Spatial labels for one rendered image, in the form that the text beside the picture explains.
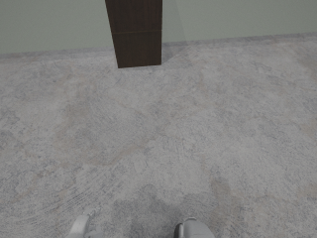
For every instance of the right robot thigh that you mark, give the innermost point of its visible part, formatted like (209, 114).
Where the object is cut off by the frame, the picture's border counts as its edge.
(194, 229)

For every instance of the cupboard door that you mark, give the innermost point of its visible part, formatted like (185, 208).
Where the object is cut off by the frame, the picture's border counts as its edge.
(131, 15)

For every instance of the left robot hand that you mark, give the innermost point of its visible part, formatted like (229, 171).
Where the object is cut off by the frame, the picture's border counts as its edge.
(81, 224)

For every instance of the robot right shin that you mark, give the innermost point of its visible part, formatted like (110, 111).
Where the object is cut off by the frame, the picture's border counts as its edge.
(190, 218)

